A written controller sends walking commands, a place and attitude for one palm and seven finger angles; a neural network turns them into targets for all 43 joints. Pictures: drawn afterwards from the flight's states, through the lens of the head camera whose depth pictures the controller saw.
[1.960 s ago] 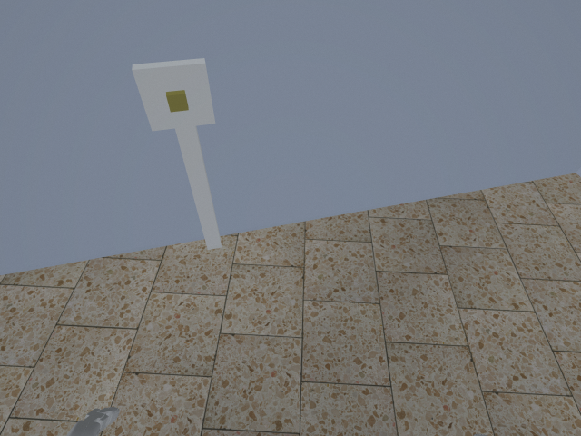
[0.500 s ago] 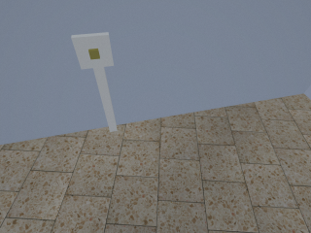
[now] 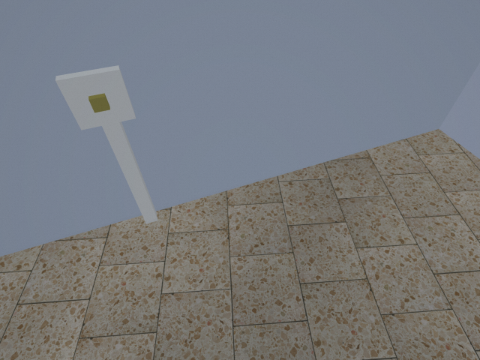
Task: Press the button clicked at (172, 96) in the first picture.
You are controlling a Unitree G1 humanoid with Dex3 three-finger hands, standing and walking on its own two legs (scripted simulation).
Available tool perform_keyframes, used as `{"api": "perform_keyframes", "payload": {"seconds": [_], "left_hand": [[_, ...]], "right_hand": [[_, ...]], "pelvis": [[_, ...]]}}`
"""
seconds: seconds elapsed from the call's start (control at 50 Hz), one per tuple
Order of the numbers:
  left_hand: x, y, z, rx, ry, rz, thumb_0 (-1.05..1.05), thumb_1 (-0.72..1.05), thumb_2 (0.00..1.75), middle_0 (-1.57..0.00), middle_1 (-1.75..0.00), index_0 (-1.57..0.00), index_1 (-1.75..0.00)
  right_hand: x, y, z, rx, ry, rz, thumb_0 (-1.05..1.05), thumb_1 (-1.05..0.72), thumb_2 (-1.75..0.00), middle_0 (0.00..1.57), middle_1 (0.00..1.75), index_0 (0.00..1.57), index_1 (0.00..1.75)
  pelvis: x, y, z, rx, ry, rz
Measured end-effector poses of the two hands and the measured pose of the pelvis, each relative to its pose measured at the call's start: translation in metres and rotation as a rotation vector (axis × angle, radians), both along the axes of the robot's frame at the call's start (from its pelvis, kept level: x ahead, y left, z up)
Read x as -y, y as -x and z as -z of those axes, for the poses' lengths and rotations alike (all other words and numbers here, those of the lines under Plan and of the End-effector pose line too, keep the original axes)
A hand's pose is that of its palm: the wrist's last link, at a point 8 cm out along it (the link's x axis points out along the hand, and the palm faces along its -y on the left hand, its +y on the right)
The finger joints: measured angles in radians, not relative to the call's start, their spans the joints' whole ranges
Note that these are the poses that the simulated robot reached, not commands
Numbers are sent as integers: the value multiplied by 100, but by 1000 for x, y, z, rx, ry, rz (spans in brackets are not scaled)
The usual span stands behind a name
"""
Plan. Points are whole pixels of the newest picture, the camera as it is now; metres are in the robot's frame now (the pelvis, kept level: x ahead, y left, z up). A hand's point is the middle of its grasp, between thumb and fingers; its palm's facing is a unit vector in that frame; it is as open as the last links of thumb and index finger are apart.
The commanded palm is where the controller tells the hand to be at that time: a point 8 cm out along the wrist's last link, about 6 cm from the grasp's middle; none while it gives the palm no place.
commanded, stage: walk to a spot facing it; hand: left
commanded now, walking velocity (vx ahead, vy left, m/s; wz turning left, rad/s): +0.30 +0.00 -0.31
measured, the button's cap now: (99, 102) +0.82 +0.51 -0.04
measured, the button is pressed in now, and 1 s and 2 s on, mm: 0 0 0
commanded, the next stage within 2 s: turn to face it in 0.14 s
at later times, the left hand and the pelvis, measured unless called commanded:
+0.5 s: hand out of the picture +0.10 +0.16 -0.19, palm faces +0.08 -0.99 -0.15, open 7.4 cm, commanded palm none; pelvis +0.18 +0.01 -0.02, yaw +1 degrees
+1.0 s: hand (115, 312) +0.23 +0.28 -0.15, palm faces +0.29 -0.91 -0.28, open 7.4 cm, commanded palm none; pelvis +0.23 +0.06 +0.01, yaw +14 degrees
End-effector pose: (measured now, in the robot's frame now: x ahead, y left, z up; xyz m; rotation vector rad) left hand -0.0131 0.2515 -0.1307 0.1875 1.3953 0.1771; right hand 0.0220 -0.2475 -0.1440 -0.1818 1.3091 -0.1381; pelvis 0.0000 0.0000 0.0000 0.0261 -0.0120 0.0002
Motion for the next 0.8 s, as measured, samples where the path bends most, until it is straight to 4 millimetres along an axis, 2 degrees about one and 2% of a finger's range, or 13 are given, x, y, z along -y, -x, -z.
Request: {"api": "perform_keyframes", "payload": {"seconds": [0.04, 0.08, 0.14, 0.26, 0.36, 0.46, 0.52, 0.58, 0.68, 0.74, 0.8], "left_hand": [[13, -11, 4, 9, 4, 3, 1, 90, 90, -20, -30, -20, -30], [24, -19, 5, 33, 4, -21, 1, 90, 90, -20, -30, -20, -30], [40, -22, -1, 22, 13, -49, 0, 90, 90, -20, -30, -20, -30], [62, -26, -11, -109, 55, -25, 0, 90, 90, -20, -30, -20, -30], [63, -48, -6, -156, 72, -32, 0, 90, 90, -20, -30, -20, -30], [50, -89, 17, -142, 84, -79, 0, 90, 90, -20, -30, -20, -30], [35, -123, 36, -120, 92, -103, 0, 90, 90, -20, -30, -20, -30], [16, -169, 40, -38, 84, -104, 1, 90, 90, -20, -30, -20, -30], [-14, -244, 25, 145, 72, -113, 0, 91, 90, -20, -30, -20, -30], [-30, -270, 16, 212, 58, -124, 0, 91, 90, -20, -30, -20, -30], [-44, -279, 9, 231, 37, -146, 0, 91, 90, -20, -30, -20, -30]], "right_hand": [[6, 10, 11, -54, -11, 23, 1, -90, -90, 20, 30, 20, 30], [9, 13, 14, -118, -19, 26, 1, -91, -90, 20, 30, 20, 30], [12, -4, 5, -140, -25, 31, 1, -91, -90, 20, 30, 20, 30], [10, -84, -8, 6, -37, 72, 1, -91, -90, 20, 30, 20, 30], [-7, -154, -9, 96, -54, 66, 1, -91, -90, 19, 30, 20, 30], [-35, -218, -2, 115, -52, -1, 1, -91, -90, 19, 30, 20, 30], [-49, -244, 3, 128, -29, -26, 1, -91, -90, 20, 30, 20, 30], [-52, -255, -3, 125, 6, -20, 0, -92, -90, 20, 30, 20, 30], [-55, -258, -20, 68, 57, -63, 0, -93, -90, 20, 30, 20, 30], [-58, -261, -28, 45, 68, -76, 0, -92, -90, 20, 30, 20, 30], [-61, -266, -33, 33, 73, -84, 0, -92, -90, 20, 30, 20, 30]], "pelvis": [[8, -11, 7, 4, 11, -1], [14, -23, 7, 4, 19, -11], [19, -43, -1, 1, 10, 11], [19, -83, -12, -11, 4, 61], [11, -120, -8, -7, 25, 53], [-4, -164, 6, 3, 47, 1], [-16, -188, 18, 10, 58, -27], [-27, -198, 16, 14, 54, -35], [-41, -208, 2, 7, 68, -87], [-46, -213, -3, -3, 78, -119], [-50, -220, -8, -11, 88, -153]]}}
